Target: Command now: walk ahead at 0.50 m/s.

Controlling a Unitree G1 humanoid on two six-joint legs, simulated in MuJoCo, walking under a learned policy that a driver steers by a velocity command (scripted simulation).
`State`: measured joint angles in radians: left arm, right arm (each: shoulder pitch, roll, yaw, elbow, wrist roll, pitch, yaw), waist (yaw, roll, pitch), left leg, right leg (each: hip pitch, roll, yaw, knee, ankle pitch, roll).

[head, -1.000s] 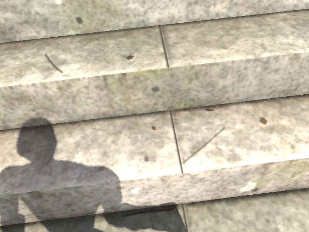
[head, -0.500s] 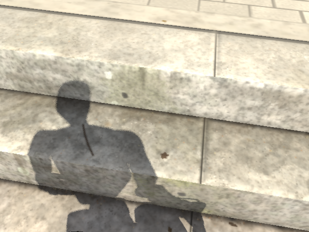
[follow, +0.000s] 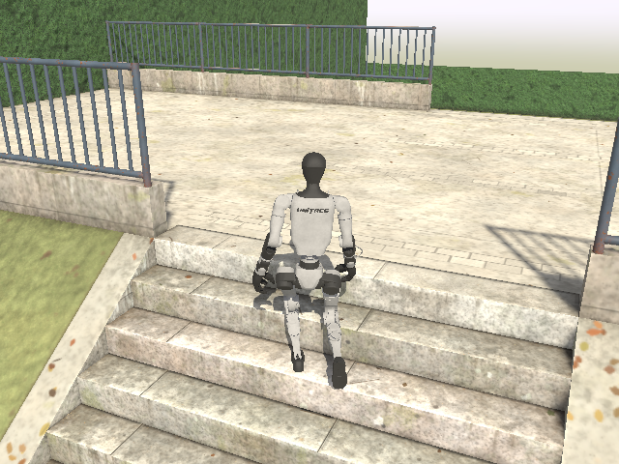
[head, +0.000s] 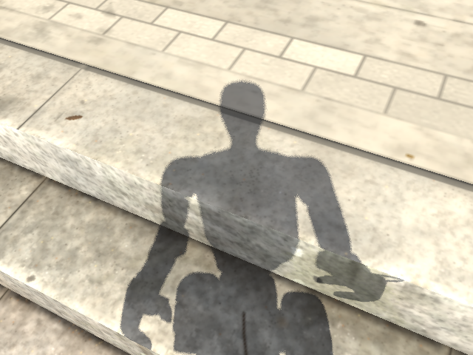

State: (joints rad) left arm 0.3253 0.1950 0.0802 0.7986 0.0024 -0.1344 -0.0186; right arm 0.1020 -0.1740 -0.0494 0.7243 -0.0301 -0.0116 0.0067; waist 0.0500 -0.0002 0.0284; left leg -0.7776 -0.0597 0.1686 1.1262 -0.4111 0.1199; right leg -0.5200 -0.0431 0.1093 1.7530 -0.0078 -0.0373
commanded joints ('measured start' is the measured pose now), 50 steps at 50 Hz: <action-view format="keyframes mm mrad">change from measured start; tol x64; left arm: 1 -74 -136 -65 -208 46 7 29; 50 -89 -59 -26 -212 42 39 15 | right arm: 1 113 -14 -21 82 -4 -68 10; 50 71 74 18 50 -8 -88 -21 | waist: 1 9 -42 -110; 50 -14 -87 -1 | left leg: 1 374 270 -548 -659 107 78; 14 548 266 -86 -1133 344 7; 20 831 375 58 -595 2182 103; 23 88 -1 -109 512 406 -59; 34 -675 110 -118 1261 77 -10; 45 759 252 -614 -296 -447 136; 50 262 399 -673 -670 -273 116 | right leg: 1 -444 40 53 397 -41 -56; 9 -932 129 -4 744 -255 -121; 20 14 181 -393 -485 -592 -172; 23 375 -89 898 -1394 -893 -364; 39 291 -69 236 -1737 107 -233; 43 432 -117 146 -1231 1476 -179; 46 -137 219 32 -122 -108 -74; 50 -425 71 65 263 -172 -122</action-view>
